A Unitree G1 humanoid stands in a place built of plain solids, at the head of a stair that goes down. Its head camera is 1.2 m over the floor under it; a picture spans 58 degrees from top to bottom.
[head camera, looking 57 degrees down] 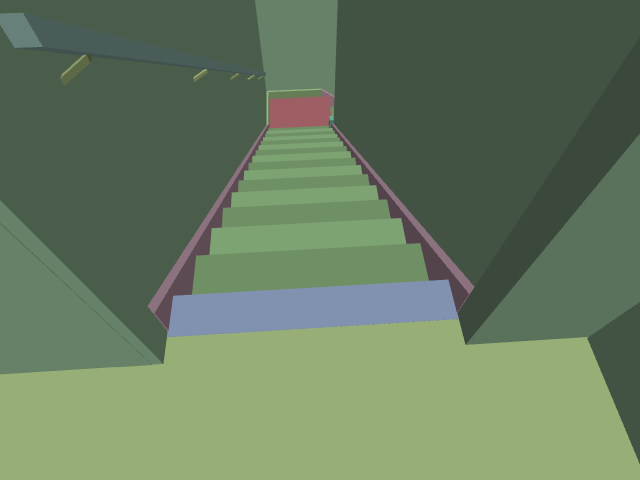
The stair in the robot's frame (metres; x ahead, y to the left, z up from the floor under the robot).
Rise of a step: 0.19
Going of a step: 0.26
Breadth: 0.85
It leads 4 degrees to the left of straight ahead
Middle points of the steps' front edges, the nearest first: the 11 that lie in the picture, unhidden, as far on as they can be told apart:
0.60 0.02 0.00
0.86 0.04 -0.19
1.12 0.06 -0.39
1.38 0.07 -0.58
1.64 0.09 -0.77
1.90 0.11 -0.96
2.16 0.13 -1.16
2.41 0.14 -1.35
2.67 0.16 -1.54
2.93 0.18 -1.73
3.19 0.19 -1.92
